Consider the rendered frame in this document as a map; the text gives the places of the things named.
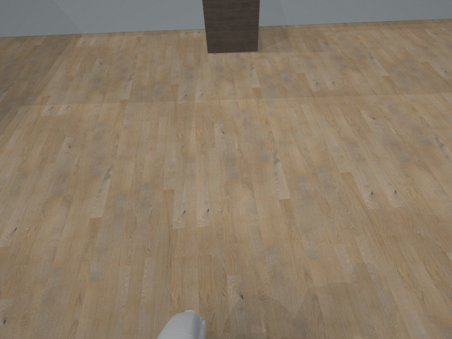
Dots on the cabinet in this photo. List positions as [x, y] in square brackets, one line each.
[231, 25]

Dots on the left robot thigh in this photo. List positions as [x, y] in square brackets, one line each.
[185, 325]

